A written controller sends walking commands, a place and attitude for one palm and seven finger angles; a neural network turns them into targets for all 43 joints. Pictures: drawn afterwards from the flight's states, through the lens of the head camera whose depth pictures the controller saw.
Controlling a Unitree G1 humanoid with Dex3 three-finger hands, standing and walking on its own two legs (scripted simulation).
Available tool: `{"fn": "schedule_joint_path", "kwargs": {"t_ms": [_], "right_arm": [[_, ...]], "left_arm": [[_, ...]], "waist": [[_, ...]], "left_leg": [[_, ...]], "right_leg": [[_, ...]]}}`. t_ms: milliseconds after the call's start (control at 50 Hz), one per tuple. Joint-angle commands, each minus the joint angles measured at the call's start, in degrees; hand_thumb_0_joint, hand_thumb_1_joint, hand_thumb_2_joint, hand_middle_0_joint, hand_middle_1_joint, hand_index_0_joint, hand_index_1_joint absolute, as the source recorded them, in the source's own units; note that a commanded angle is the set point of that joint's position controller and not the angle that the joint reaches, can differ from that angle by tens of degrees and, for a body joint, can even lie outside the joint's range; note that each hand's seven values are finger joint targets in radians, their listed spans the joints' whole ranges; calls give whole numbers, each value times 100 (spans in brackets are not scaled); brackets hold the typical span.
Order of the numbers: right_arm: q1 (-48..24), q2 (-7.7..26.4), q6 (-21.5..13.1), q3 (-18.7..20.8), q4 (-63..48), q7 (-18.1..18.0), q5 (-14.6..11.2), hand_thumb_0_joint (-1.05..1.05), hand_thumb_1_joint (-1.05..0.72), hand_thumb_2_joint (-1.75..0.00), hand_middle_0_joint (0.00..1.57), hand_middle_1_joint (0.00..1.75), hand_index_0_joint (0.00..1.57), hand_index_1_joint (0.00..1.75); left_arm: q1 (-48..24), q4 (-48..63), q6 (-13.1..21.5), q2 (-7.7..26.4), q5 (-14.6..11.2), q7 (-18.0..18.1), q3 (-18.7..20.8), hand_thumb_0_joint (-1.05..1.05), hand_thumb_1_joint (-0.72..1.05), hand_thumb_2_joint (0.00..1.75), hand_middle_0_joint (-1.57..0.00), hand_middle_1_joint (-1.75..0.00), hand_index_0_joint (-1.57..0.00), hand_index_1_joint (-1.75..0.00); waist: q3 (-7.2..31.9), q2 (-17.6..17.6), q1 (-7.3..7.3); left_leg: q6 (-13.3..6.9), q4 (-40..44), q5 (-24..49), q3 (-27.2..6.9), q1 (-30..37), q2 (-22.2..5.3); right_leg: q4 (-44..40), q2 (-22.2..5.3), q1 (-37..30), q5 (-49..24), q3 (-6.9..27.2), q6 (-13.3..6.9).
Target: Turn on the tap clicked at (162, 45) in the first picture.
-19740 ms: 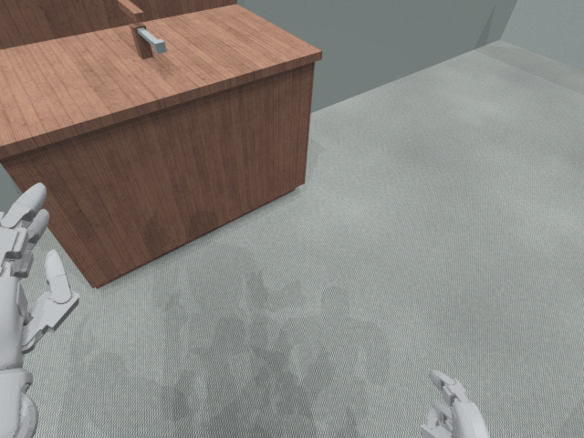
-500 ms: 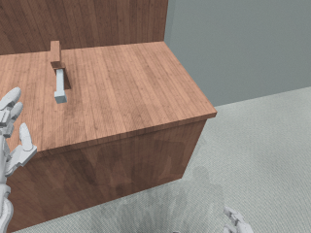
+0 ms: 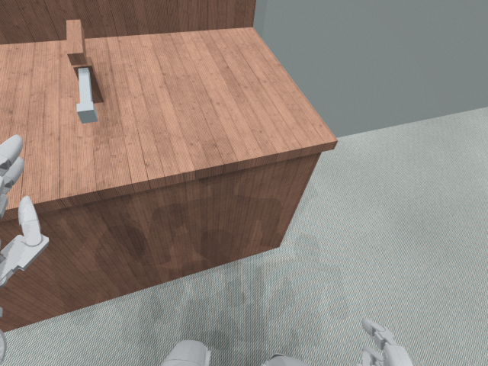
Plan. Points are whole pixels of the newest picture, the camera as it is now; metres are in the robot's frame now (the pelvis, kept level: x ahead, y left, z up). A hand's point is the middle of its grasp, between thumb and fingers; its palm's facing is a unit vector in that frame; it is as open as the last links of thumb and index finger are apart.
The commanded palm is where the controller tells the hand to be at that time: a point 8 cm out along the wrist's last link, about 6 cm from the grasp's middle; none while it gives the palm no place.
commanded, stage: come to a stop and stand still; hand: left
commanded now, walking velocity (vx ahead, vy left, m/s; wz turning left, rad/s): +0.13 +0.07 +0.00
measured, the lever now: (87, 112) +0.51 +0.34 +0.08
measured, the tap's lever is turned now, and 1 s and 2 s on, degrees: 0 0 0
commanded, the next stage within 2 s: look again from close up in 1.20 s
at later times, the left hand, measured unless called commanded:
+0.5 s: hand out of the picture +0.15 +0.31 +0.16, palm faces +0.41 -0.81 -0.42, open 7.4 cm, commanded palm +0.09 +0.33 +0.21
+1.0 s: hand out of the picture +0.07 +0.33 +0.16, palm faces +0.43 -0.83 -0.35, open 7.4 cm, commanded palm +0.02 +0.36 +0.21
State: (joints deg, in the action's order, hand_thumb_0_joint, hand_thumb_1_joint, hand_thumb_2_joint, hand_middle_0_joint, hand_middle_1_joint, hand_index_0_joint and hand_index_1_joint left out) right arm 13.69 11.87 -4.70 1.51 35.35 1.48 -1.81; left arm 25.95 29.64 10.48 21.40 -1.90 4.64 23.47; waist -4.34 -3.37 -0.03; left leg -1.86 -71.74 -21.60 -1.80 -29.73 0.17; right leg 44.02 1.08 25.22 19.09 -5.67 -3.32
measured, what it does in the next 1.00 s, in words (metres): walks backwards: left foot, then left foot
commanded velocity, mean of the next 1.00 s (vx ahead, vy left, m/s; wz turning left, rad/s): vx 0.06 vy -0.02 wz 0.00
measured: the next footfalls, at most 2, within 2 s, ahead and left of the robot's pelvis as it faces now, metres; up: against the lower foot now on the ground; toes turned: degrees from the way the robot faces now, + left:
left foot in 0.04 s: -0.02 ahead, +0.13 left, +0.00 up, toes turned +0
left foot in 0.50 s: -0.07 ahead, +0.19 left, +0.00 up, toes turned +1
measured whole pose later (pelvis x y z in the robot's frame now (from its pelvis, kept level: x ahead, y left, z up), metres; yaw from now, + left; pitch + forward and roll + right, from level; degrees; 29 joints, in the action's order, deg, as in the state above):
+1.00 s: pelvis -0.12 +0.07 +0.01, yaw +4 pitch +0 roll +0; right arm 17.4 12.8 -6.0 0.5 34.1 -0.9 -0.6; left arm 27.9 31.1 7.8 20.9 -3.0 6.6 20.5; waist -2.8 -4.9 -1.5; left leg -1.9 -39.7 -21.5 0.6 -17.4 -1.1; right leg 38.5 2.2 23.2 15.9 -4.2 -4.6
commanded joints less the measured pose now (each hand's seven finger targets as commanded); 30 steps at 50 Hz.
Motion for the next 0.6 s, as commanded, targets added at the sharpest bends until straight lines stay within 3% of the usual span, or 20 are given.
{"fn": "schedule_joint_path", "kwargs": {"t_ms": [0,20,40,80,120,160,180,200,220,240,260,280,340,420,440,480,500,540,560,580], "right_arm": [[-323,604,-596,277,-847,-152,43,0,-90,-90,20,30,20,30],[-291,587,-660,293,-835,-210,75,0,-90,-90,20,30,20,30],[-245,622,-721,368,-849,-248,121,0,-90,-90,20,30,20,30],[-403,420,-842,334,-756,-252,181,0,-90,-90,20,30,20,30],[-342,375,-751,229,-792,-202,229,0,-90,-90,20,30,20,30],[-209,611,-586,358,-819,-98,89,0,-90,-90,20,30,20,30],[-249,759,-510,427,-950,-76,-13,0,-90,-90,20,30,20,30],[-230,727,-456,441,-1048,-44,-67,0,-90,-90,20,30,20,30],[-289,746,-451,436,-1214,-98,-56,0,-90,-90,20,30,20,30],[-205,737,-361,445,-1269,-113,-74,0,-90,-90,20,30,20,30],[-118,920,-222,565,-1299,-26,-127,0,-90,-90,20,30,20,30],[-392,747,-101,530,-1261,4,-173,0,-90,-90,20,30,20,30],[-621,564,-16,304,-1172,-28,3,0,-90,-90,20,30,20,30],[-484,548,-420,198,-1015,-195,104,0,-90,-90,20,30,20,30],[-490,602,-560,207,-1031,-274,93,0,-90,-90,20,30,20,30],[-303,571,-739,197,-926,-375,145,0,-90,-90,20,30,20,30],[-303,565,-782,276,-915,-387,149,0,-90,-90,20,30,20,30],[-320,377,-931,169,-848,-377,153,0,-90,-90,20,30,20,30],[-389,423,-897,153,-808,-268,213,0,-90,-90,20,30,20,30],[-394,485,-821,217,-670,-160,180,0,-90,-90,20,30,20,30]], "left_arm": [[-782,2541,534,1680,22,357,886,0,90,90,-20,-30,-20,-30],[-617,2418,538,1728,22,433,1029,0,90,90,-20,-30,-20,-30],[-465,2403,517,1734,21,498,1115,0,90,90,-20,-30,-20,-30],[-880,2525,616,1626,127,572,1031,0,90,90,-20,-30,-20,-30],[-730,1897,683,1815,88,501,1257,0,90,90,-20,-30,-20,-30],[-730,1428,639,1260,30,320,949,0,90,90,-20,-30,-20,-30],[-409,1060,565,1225,-11,242,1062,0,90,90,-20,-30,-20,-30],[-232,839,500,1274,-123,194,1116,0,90,90,-20,-30,-20,-30],[59,616,469,1350,-272,172,1287,0,90,90,-20,-30,-20,-30],[857,-98,357,1224,-330,166,1421,0,90,90,-20,-30,-20,-30],[771,173,316,1057,-418,79,1195,0,90,90,-20,-30,-20,-30],[679,172,286,1143,-402,61,1308,0,90,90,-20,-30,-20,-30],[-71,905,316,1353,-290,72,1127,0,90,90,-20,-30,-20,-30],[-673,1963,323,1482,-107,295,720,0,90,90,-20,-30,-20,-30],[-945,2478,306,1561,-98,360,668,0,90,90,-20,-30,-20,-30],[-924,2523,328,1459,-43,507,650,0,90,90,-20,-30,-20,-30],[-1060,2603,351,1498,8,567,695,0,90,90,-20,-30,-20,-30],[-1273,2612,408,1852,20,654,1000,0,90,90,-20,-30,-20,-30],[-1328,2470,476,1724,-10,561,970,0,90,90,-20,-30,-20,-30],[-973,1855,477,1493,54,461,930,0,90,90,-20,-30,-20,-30]], "waist": [[1428,541,38],[1462,989,12],[1386,1772,-44],[944,3103,51],[534,3192,299],[649,1088,155],[1060,183,-73],[1278,-1002,-42],[1292,-1586,44],[1355,-1550,-6],[1132,-1643,-33],[687,-1134,33],[674,55,154],[1088,-194,-14],[1121,94,13],[1286,1466,62],[1279,2075,27],[1027,2961,238],[565,3241,288],[256,2555,238]], "left_leg": [[-93,3441,671,190,1524,-101],[-63,4574,1338,462,1803,23],[-98,5359,2215,430,2275,-164],[-285,5356,4290,109,2809,-642],[-410,4027,3769,-884,2177,-871],[-271,2883,3535,-701,1718,-789],[-152,1781,2842,-352,1252,-481],[-55,443,1829,129,829,55],[77,-457,-345,241,62,415],[127,-972,-486,-94,-471,389],[143,-1163,-256,-816,-287,59],[196,-1376,-110,-886,-247,-116],[217,-839,52,-483,290,-273],[-21,1922,15,252,1393,-56],[-88,3170,256,284,1861,-73],[-100,5214,1670,483,2338,-150],[-166,5581,2448,472,2497,-519],[-497,4766,4156,-488,2457,-1038],[-684,4770,3935,-1676,1804,-1340],[-769,4662,3400,-1555,1676,-1415]], "right_leg": [[-549,-1493,-186,-1705,1503,-581],[68,-1064,-437,-1755,1029,-413],[988,-590,-263,-816,618,-267],[1951,301,677,941,-79,2],[814,-122,687,1078,606,-32],[-664,-186,-525,-173,556,-183],[-1582,-306,-1559,-1484,363,-298],[-2035,-584,-2155,-2600,365,-456],[-1704,-1029,-2327,-3485,826,-721],[-1436,-1533,-2263,-3983,1582,-943],[-1602,-1910,-1266,-2859,2253,-1049],[-1746,-1978,-342,-2045,2403,-1141],[-1855,-1838,729,-1238,1877,-1022],[-1665,-1481,483,-166,1718,-698],[-1288,-1355,521,-130,1563,-538],[505,-482,-101,-264,654,-211],[1480,-111,-54,331,318,-47],[2256,162,635,1089,424,167],[2188,118,745,1125,725,199],[1871,-17,717,732,976,125]]}}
